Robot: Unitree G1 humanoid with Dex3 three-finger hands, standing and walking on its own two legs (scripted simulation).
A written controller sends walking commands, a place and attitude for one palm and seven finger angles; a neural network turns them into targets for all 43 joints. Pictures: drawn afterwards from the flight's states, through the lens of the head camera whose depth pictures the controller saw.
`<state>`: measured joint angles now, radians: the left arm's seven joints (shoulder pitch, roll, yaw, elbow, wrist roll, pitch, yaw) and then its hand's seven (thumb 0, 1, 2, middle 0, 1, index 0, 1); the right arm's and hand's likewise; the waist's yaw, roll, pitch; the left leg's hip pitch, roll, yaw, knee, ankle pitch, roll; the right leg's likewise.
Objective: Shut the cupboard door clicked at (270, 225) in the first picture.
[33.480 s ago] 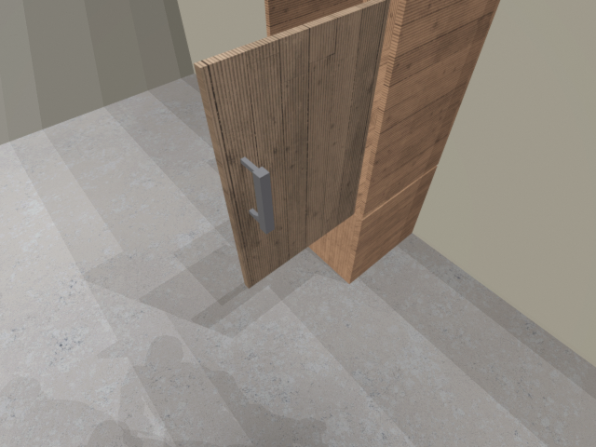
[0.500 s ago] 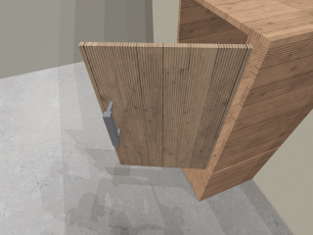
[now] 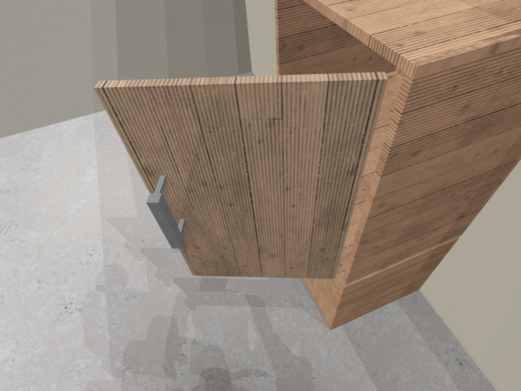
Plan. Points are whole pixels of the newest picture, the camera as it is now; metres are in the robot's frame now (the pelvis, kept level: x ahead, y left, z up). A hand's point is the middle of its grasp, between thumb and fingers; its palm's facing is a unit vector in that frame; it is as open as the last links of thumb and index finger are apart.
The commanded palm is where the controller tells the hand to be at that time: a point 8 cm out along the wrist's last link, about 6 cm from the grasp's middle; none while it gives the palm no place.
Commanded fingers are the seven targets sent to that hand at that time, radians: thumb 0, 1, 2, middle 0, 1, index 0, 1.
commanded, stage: look again from close up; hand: left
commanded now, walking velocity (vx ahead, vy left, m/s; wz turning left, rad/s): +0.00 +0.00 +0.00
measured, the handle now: (170, 213) +0.42 +0.21 -0.01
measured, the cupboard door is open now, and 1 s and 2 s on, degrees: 65 65 65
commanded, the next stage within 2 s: raise the hand and make a fist in 0.36 s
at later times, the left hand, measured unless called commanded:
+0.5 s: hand out of the picture +0.05 +0.17 -0.16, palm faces +0.12 -0.97 -0.22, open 7.3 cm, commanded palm +0.10 +0.21 -0.07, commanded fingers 0.00 0.90 0.90 -0.24 -0.34 -0.24 -0.34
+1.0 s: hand out of the picture +0.12 +0.18 -0.06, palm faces +0.03 -1.00 -0.03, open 5.6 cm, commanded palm +0.11 +0.23 -0.05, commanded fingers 0.00 0.90 0.90 -0.69 -0.84 -0.69 -0.84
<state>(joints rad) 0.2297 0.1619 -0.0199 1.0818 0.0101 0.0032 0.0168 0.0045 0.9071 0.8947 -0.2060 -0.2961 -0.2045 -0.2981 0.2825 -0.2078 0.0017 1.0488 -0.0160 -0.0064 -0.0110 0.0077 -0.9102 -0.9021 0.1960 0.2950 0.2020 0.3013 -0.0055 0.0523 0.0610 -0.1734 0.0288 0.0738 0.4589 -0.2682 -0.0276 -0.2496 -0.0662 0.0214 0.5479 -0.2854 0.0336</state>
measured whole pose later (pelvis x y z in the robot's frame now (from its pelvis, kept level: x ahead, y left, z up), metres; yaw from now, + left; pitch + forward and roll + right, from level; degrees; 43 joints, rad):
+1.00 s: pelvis -0.06 +0.00 -0.12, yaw +5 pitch +12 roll -2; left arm 0.46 0.22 0.07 -0.09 -0.24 -0.42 -0.29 0.02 0.90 0.90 -0.53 -0.65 -0.53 -0.65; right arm 0.15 -0.24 -0.01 0.45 0.02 -0.28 -0.05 0.01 -0.91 -0.90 0.20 0.30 0.20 0.30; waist 0.06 0.01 -0.11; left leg -0.97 0.05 -0.06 1.32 -0.56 -0.04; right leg -0.94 -0.07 -0.07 1.28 -0.54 0.02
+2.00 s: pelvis -0.03 +0.01 -0.08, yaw +6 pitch +11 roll -3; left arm 0.37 0.29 0.18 -0.11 -0.31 -0.24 -0.35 0.02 0.90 0.90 -1.30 -1.49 -1.29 -1.49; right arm 0.27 -0.24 0.04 0.47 0.03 -0.19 -0.06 0.02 -0.90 -0.90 0.20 0.30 0.21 0.30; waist 0.01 0.05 -0.12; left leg -0.81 0.04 -0.06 1.14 -0.53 -0.02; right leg -0.77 -0.04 -0.06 1.08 -0.50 0.03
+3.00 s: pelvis -0.04 +0.00 -0.07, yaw +5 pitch +11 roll -1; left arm 0.07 0.25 0.11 0.12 -0.25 -0.24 -0.26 0.02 0.90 0.90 -1.30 -1.50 -1.30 -1.50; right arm 0.29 -0.26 0.04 0.51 0.04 -0.20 -0.06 0.02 -0.90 -0.90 0.20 0.30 0.21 0.30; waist -0.02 0.05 -0.11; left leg -0.80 0.03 -0.03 1.10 -0.48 -0.02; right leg -0.78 -0.05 -0.03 1.06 -0.47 0.03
